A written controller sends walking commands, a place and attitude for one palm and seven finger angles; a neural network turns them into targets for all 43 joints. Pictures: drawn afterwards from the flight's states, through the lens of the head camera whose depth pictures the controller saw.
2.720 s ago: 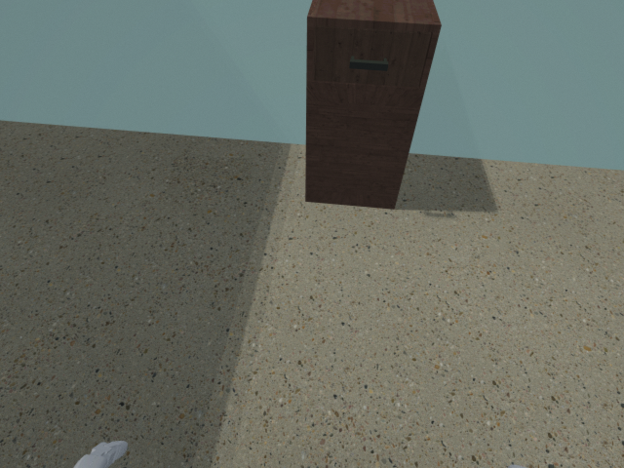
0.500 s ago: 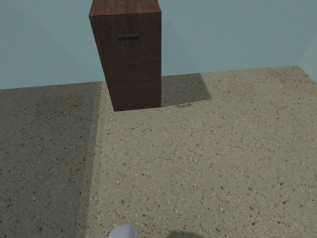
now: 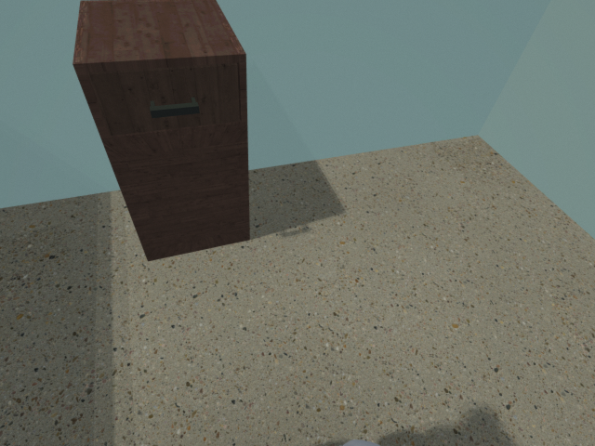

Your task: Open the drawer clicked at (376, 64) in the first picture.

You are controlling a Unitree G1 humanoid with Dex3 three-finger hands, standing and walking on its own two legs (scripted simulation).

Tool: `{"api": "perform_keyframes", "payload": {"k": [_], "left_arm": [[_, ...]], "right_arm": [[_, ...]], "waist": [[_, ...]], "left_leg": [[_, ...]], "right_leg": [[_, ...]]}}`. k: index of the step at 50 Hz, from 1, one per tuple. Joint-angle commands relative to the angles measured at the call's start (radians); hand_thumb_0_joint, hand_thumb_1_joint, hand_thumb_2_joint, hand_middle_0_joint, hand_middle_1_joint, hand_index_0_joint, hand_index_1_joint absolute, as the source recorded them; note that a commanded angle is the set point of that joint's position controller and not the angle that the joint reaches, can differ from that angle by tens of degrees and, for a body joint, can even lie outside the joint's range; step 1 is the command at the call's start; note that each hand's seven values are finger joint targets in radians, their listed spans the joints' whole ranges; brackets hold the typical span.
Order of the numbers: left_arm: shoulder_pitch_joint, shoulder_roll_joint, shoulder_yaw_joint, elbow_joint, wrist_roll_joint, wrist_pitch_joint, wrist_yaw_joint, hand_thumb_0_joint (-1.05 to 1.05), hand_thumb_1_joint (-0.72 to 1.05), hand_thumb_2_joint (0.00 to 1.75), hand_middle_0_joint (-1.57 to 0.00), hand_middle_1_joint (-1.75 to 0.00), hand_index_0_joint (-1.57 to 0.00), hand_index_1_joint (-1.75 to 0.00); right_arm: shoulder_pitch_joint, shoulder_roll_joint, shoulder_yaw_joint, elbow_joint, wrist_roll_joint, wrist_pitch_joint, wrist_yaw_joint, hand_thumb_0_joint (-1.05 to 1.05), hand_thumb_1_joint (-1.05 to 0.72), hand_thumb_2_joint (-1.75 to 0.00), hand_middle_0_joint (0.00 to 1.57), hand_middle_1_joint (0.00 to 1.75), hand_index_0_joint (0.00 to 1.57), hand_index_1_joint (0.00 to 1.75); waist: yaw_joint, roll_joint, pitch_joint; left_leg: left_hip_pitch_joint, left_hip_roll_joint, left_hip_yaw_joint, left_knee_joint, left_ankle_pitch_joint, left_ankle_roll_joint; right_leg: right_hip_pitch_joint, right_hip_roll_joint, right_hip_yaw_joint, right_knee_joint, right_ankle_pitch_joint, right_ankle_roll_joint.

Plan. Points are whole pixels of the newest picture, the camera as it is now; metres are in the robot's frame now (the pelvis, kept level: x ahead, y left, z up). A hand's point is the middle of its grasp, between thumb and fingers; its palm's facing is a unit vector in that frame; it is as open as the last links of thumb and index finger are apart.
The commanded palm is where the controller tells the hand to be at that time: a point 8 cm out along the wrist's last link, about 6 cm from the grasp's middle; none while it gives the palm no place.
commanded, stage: walk to a spot facing it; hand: left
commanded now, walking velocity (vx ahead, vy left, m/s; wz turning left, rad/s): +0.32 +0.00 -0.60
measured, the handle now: (174, 106) +0.93 +0.42 -0.08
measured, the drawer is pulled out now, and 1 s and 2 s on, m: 0.00 0.00 0.00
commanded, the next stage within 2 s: turn to face it in 0.44 s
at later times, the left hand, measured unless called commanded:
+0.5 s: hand (260, 322) +0.37 +0.09 -0.18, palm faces -0.33 -0.93 -0.14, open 7.4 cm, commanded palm none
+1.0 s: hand (231, 303) +0.41 +0.16 -0.19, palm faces -0.11 -0.98 -0.17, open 7.4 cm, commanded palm none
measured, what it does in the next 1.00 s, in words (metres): walks ahead: right foot, then left foot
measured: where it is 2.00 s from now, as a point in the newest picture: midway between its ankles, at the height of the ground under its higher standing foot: outside the picture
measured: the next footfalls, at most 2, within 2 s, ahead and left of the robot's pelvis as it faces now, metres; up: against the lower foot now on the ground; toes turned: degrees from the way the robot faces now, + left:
right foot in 0.50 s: +0.30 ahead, -0.13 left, +0.00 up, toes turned -25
left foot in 0.90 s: +0.39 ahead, +0.06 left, +0.00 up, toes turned -4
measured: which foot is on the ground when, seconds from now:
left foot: down 0.00-0.50, up 0.52-0.88, down 0.90-1.00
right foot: up 0.00-0.48, down 0.50-0.90, up 0.92-1.00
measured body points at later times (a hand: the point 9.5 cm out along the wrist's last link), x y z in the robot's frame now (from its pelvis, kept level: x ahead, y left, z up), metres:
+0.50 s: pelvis +0.20 -0.03 -0.02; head +0.24 -0.03 +0.43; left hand +0.38 +0.14 -0.16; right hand +0.01 -0.18 -0.16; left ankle +0.05 +0.07 -0.72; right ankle +0.26 -0.12 -0.74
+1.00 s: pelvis +0.30 -0.01 -0.01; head +0.33 +0.01 +0.44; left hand +0.41 +0.21 -0.17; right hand +0.31 -0.26 -0.14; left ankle +0.35 +0.06 -0.73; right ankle +0.25 -0.13 -0.69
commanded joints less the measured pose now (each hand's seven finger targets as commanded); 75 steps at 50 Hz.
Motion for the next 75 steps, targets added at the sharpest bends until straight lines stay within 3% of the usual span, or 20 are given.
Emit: {"api": "perform_keyframes", "payload": {"k": [1, 16, 19, 22, 23, 24, 25, 26, 30, 34, 39, 43, 45, 46, 52, 61, 67, 68, 70, 75], "left_arm": [[0.085, -0.017, 0.017, -0.051, 0.003, 0.022, -0.021, 0.0, 0.9, 0.9, -0.2, -0.3, -0.2, -0.3], [-0.327, -0.023, -0.005, -0.19, -0.005, 0.017, -0.043, 0.0, 0.9, 0.9, -0.2, -0.3, -0.2, -0.3], [-0.321, -0.017, -0.007, -0.193, -0.006, 0.008, -0.038, 0.0, 0.9, 0.9, -0.2, -0.3, -0.2, -0.3], [-0.136, 0.025, 0.007, -0.147, -0.001, -0.012, -0.031, 0.0, 0.9, 0.9, -0.2, -0.3, -0.2, -0.3], [-0.015, 0.068, 0.019, -0.111, 0.0, -0.026, -0.027, 0.0, 0.9, 0.9, -0.2, -0.3, -0.2, -0.3], [0.097, 0.159, 0.039, -0.08, 0.0, -0.037, -0.017, 0.0, 0.9, 0.9, -0.2, -0.3, -0.2, -0.3], [0.152, 0.253, 0.059, -0.075, -0.02, -0.042, -0.001, 0.0, 0.9, 0.9, -0.2, -0.3, -0.2, -0.3], [0.123, 0.268, 0.061, -0.088, -0.04, -0.032, 0.015, 0.0, 0.9, 0.9, -0.2, -0.3, -0.2, -0.3], [-0.136, 0.103, 0.006, -0.133, -0.027, -0.041, 0.038, 0.0, 0.9, 0.9, -0.2, -0.3, -0.2, -0.3], [-0.214, 0.064, -0.021, -0.121, -0.013, -0.045, 0.038, 0.0, 0.9, 0.9, -0.2, -0.3, -0.2, -0.3], [-0.146, 0.084, -0.008, -0.102, -0.013, -0.019, 0.031, 0.0, 0.9, 0.9, -0.2, -0.3, -0.2, -0.3], [-0.126, 0.113, 0.01, -0.112, -0.02, 0.003, 0.036, 0.0, 0.9, 0.9, -0.2, -0.3, -0.2, -0.3], [-0.083, 0.043, 0.007, -0.141, -0.032, 0.018, 0.031, 0.0, 0.9, 0.9, -0.2, -0.3, -0.2, -0.3], [-0.127, 0.051, 0.0, -0.175, -0.027, 0.021, 0.033, 0.0, 0.9, 0.9, -0.2, -0.3, -0.2, -0.3], [-0.147, 0.07, 0.018, -0.157, -0.02, 0.022, 0.021, 0.0, 0.9, 0.9, -0.2, -0.3, -0.2, -0.3], [-0.198, 0.07, 0.016, -0.196, -0.028, 0.032, 0.027, 0.0, 0.9, 0.9, -0.2, -0.3, -0.2, -0.3], [-0.077, 0.098, 0.017, -0.185, -0.037, 0.018, 0.033, 0.0, 0.9, 0.9, -0.2, -0.3, -0.2, -0.3], [-0.034, 0.13, 0.024, -0.181, -0.033, 0.01, 0.037, 0.0, 0.9, 0.9, -0.2, -0.3, -0.2, -0.3], [-0.06, 0.28, 0.041, -0.21, -0.012, 0.005, 0.047, 0.0, 0.9, 0.9, -0.2, -0.3, -0.2, -0.3], [-0.206, 0.143, 0.003, -0.245, -0.02, -0.008, 0.04, 0.0, 0.9, 0.9, -0.2, -0.3, -0.2, -0.3]], "right_arm": [[0.094, -0.093, -0.009, -0.01, -0.001, -0.02, -0.003, 0.0, -0.9, -0.9, 0.2, 0.3, 0.2, 0.3], [0.359, -0.121, 0.001, 0.087, -0.011, -0.004, -0.011, 0.0, -0.9, -0.9, 0.2, 0.3, 0.2, 0.3], [0.364, -0.136, -0.007, 0.088, -0.014, 0.008, -0.011, 0.0, -0.9, -0.9, 0.2, 0.3, 0.2, 0.3], [0.297, -0.188, -0.024, 0.054, -0.006, 0.015, -0.01, 0.0, -0.9, -0.9, 0.2, 0.3, 0.2, 0.3], [0.264, -0.204, -0.026, 0.032, 0.004, 0.017, -0.003, 0.0, -0.9, -0.9, 0.2, 0.3, 0.2, 0.3], [0.259, -0.175, -0.022, 0.003, 0.022, 0.023, 0.008, 0.0, -0.9, -0.9, 0.2, 0.3, 0.2, 0.3], [0.253, -0.1, -0.013, -0.039, 0.029, 0.019, 0.002, 0.0, -0.9, -0.9, 0.2, 0.3, 0.2, 0.3], [0.172, -0.122, -0.014, -0.061, 0.027, 0.024, -0.012, 0.0, -0.9, -0.9, 0.2, 0.3, 0.2, 0.3], [0.204, -0.062, 0.0, 0.004, -0.002, 0.082, -0.006, 0.0, -0.9, -0.9, 0.2, 0.3, 0.2, 0.3], [0.317, -0.008, 0.021, 0.054, -0.001, 0.108, 0.001, 0.0, -0.9, -0.9, 0.2, 0.3, 0.2, 0.3], [0.122, -0.047, 0.017, -0.012, 0.002, 0.098, 0.012, 0.0, -0.9, -0.9, 0.2, 0.3, 0.2, 0.3], [0.095, -0.086, 0.004, -0.035, -0.005, 0.1, 0.022, 0.0, -0.9, -0.9, 0.2, 0.3, 0.2, 0.3], [0.159, -0.216, -0.023, -0.049, -0.015, 0.09, 0.023, 0.0, -0.9, -0.9, 0.2, 0.3, 0.2, 0.3], [0.167, -0.249, -0.029, -0.051, -0.018, 0.096, 0.018, 0.0, -0.9, -0.9, 0.2, 0.3, 0.2, 0.3], [0.059, -0.215, -0.03, -0.09, -0.007, 0.08, 0.0, 0.0, -0.9, -0.9, 0.2, 0.3, 0.2, 0.3], [0.071, -0.256, -0.059, -0.09, -0.009, 0.101, 0.01, 0.0, -0.9, -0.9, 0.2, 0.3, 0.2, 0.3], [-0.021, -0.275, -0.073, -0.13, -0.004, 0.118, 0.02, 0.0, -0.9, -0.9, 0.2, 0.3, 0.2, 0.3], [-0.034, -0.253, -0.072, -0.139, 0.003, 0.12, 0.024, 0.0, -0.9, -0.9, 0.2, 0.3, 0.2, 0.3], [-0.045, -0.177, -0.06, -0.179, 0.0, 0.12, 0.029, 0.0, -0.9, -0.9, 0.2, 0.3, 0.2, 0.3], [0.01, -0.186, -0.061, -0.11, -0.01, 0.145, 0.049, 0.0, -0.9, -0.9, 0.2, 0.3, 0.2, 0.3]], "waist": [[0.023, 0.142, 0.045], [-0.097, 0.139, 0.131], [-0.084, 0.157, 0.113], [0.011, 0.205, -0.032], [0.073, 0.195, -0.11], [0.12, 0.043, -0.221], [0.103, -0.134, -0.34], [0.106, -0.05, -0.337], [-0.058, 0.043, -0.076], [-0.135, -0.012, -0.08], [-0.04, -0.103, -0.025], [-0.038, -0.013, -0.015], [-0.051, 0.384, -0.026], [-0.068, 0.386, -0.014], [-0.041, 0.133, -0.11], [-0.076, 0.205, -0.112], [-0.018, 0.21, -0.141], [0.006, 0.148, -0.154], [0.012, -0.268, -0.085], [-0.073, -0.118, 0.033]], "left_leg": [[-0.033, 0.272, -0.172, -0.371, 0.014, -0.021], [0.346, 0.306, 0.031, -0.281, 0.518, 0.025], [0.369, 0.314, 0.083, -0.177, 0.792, 0.022], [0.372, 0.297, 0.14, 0.122, 1.067, -0.011], [0.269, 0.279, 0.146, 0.312, 0.971, -0.041], [-0.02, 0.232, 0.131, 0.601, 0.522, -0.086], [-0.342, 0.035, 0.039, 0.961, -0.378, -0.157], [-0.371, 0.064, -0.145, 1.004, -0.371, -0.14], [-0.234, 0.127, -0.211, 0.823, -0.136, -0.131], [-0.083, 0.095, -0.193, 0.535, -0.065, -0.128], [-0.14, 0.063, -0.157, 0.303, -0.091, -0.13], [-0.022, 0.048, -0.136, 0.079, 0.024, -0.119], [0.072, 0.297, -0.527, -0.149, 0.442, 0.016], [0.046, 0.39, -0.647, -0.225, 0.512, 0.123], [0.118, 0.211, -0.456, -0.2, 0.369, 0.076], [0.128, 0.187, -0.547, -0.187, 0.316, 0.103], [-0.025, 0.105, -0.585, -0.103, 0.275, 0.046], [-0.126, 0.06, -0.548, -0.041, 0.164, -0.003], [-0.405, -0.121, -0.282, 0.4, -0.33, -0.127], [-0.355, -0.024, -0.263, 0.708, -0.109, -0.144]], "right_leg": [[-0.128, -0.069, 0.048, 0.033, 0.155, 0.029], [-0.28, -0.045, -0.119, -0.441, 0.143, 0.024], [-0.175, 0.008, -0.173, -0.533, 0.057, -0.014], [0.082, 0.087, -0.215, -0.644, 0.056, -0.052], [0.297, 0.089, -0.208, -0.736, 0.149, -0.063], [0.626, -0.086, -0.01, -0.743, 0.465, -0.134], [0.84, -0.389, 0.494, -0.733, 1.016, -0.295], [0.797, -0.405, 0.443, -0.776, 1.101, -0.347], [0.247, -0.258, 0.126, -0.928, 0.736, -0.174], [0.1, -0.175, -0.041, -0.962, 0.506, -0.13], [0.231, -0.224, -0.031, -0.936, 0.383, -0.133], [0.22, -0.244, -0.078, -0.799, 0.255, -0.069], [0.036, -0.07, -0.175, -0.479, -0.157, 0.06], [-0.014, -0.018, -0.107, -0.268, -0.377, 0.077], [-0.074, -0.047, 0.013, -0.119, -0.1, 0.096], [-0.006, -0.014, 0.011, -0.367, -0.158, 0.117], [0.284, 0.033, -0.014, -0.753, -0.005, 0.095], [0.416, -0.017, 0.017, -0.906, 0.067, 0.082], [0.424, -0.461, 0.416, -1.051, 0.101, -0.086], [0.272, -0.264, 0.046, -0.952, 0.326, -0.051]]}}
